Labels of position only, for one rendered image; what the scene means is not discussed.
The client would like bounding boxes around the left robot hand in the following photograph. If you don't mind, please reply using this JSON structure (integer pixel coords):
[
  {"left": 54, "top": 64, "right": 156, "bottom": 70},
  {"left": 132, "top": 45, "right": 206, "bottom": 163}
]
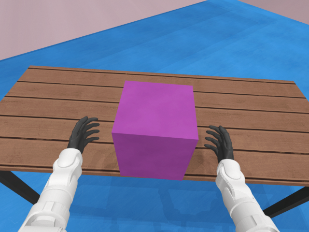
[{"left": 67, "top": 116, "right": 100, "bottom": 154}]

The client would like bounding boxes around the table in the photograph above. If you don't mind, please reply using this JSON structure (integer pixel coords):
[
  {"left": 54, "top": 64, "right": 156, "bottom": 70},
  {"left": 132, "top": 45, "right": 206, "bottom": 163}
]
[{"left": 0, "top": 65, "right": 309, "bottom": 218}]

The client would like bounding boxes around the right robot hand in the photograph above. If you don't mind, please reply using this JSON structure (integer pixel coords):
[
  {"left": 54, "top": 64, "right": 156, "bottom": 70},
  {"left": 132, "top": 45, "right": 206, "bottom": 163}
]
[{"left": 204, "top": 125, "right": 234, "bottom": 163}]

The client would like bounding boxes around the robot right forearm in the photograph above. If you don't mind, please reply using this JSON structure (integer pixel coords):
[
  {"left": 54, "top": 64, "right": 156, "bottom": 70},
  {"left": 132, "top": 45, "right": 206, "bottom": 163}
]
[{"left": 215, "top": 159, "right": 280, "bottom": 232}]

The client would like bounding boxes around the robot left forearm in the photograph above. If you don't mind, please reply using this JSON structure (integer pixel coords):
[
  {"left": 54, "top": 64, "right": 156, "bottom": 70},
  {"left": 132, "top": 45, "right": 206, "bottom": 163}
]
[{"left": 18, "top": 148, "right": 83, "bottom": 232}]

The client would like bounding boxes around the carton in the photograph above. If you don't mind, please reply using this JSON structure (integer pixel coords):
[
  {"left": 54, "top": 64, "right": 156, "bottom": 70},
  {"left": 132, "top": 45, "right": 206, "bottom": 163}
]
[{"left": 112, "top": 81, "right": 198, "bottom": 181}]

